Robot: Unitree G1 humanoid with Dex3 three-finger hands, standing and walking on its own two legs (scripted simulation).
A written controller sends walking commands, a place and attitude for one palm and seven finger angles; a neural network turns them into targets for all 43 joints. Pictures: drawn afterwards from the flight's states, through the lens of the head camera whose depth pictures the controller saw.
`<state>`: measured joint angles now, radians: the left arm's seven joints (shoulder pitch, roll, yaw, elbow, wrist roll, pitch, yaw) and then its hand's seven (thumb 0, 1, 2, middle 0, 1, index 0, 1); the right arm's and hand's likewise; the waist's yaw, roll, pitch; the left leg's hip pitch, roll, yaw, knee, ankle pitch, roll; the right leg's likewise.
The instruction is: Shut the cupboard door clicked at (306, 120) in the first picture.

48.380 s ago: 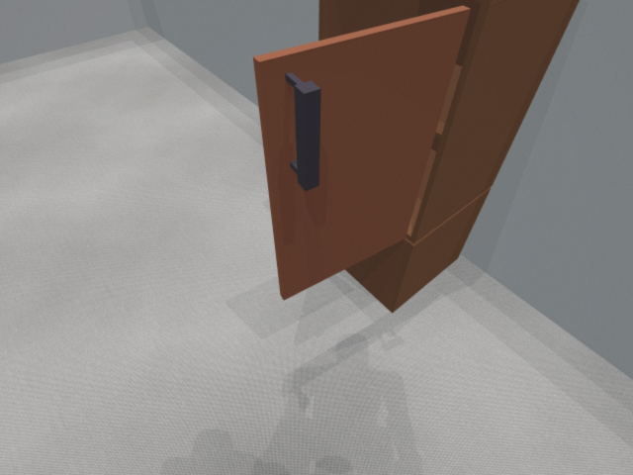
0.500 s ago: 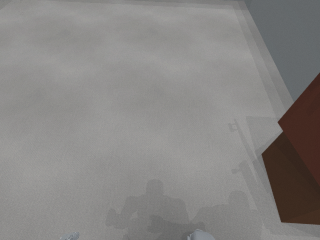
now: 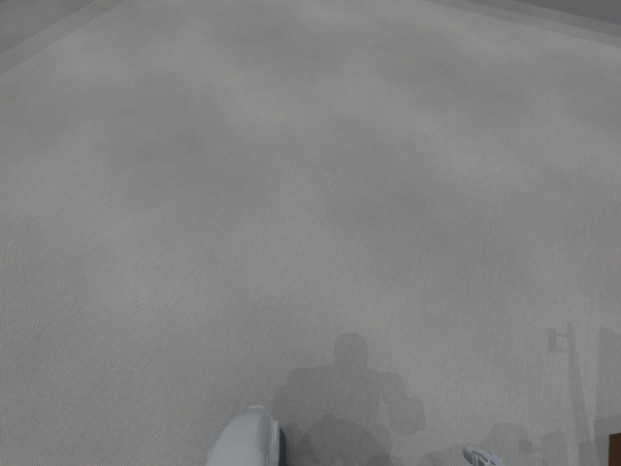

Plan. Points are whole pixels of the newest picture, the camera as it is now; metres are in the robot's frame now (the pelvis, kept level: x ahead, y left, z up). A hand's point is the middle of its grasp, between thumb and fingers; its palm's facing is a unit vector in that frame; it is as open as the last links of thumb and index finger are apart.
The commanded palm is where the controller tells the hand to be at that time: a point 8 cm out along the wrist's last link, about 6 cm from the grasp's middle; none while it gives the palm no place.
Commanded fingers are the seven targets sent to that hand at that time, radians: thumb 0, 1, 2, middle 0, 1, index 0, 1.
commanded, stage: walk to a spot facing it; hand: left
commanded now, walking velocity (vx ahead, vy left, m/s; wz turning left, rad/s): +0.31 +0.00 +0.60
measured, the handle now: out of the picture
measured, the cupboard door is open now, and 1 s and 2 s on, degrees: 13 13 13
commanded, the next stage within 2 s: turn to face it in 0.30 s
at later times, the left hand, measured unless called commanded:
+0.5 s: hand (169, 328) +0.31 +0.26 -0.14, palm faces +0.19 -0.96 -0.19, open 7.4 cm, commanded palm none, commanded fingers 0.00 0.90 0.90 -0.20 -0.30 -0.20 -0.30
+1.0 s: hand (188, 317) +0.34 +0.24 -0.16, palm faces +0.08 -0.97 -0.23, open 7.3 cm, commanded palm none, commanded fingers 0.00 0.90 0.90 -0.20 -0.30 -0.20 -0.30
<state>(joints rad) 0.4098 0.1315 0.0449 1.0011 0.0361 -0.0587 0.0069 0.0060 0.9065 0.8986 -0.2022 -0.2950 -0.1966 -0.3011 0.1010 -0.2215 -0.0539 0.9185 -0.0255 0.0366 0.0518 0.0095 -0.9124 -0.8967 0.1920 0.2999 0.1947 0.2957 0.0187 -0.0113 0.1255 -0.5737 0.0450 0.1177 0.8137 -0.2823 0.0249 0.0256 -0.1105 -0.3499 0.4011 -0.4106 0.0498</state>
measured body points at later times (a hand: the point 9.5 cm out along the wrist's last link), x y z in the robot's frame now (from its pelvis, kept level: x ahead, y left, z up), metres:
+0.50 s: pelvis +0.20 +0.04 +0.02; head +0.23 +0.07 +0.46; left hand +0.30 +0.31 -0.12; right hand +0.23 -0.19 -0.12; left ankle +0.13 +0.08 -0.73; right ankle +0.32 -0.12 -0.66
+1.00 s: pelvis +0.32 +0.04 +0.01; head +0.37 +0.04 +0.45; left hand +0.34 +0.29 -0.14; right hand +0.44 -0.19 -0.14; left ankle +0.34 +0.20 -0.70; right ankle +0.35 -0.05 -0.73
